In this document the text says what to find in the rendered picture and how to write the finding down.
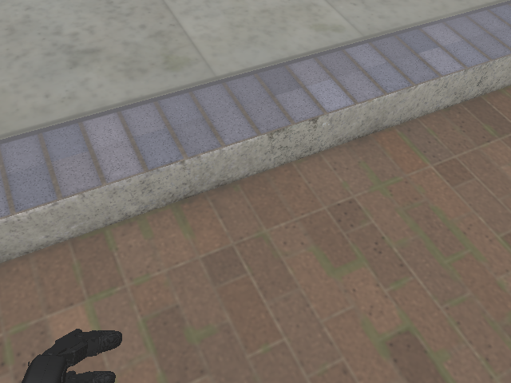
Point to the left robot hand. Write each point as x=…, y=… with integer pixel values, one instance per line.
x=51, y=366

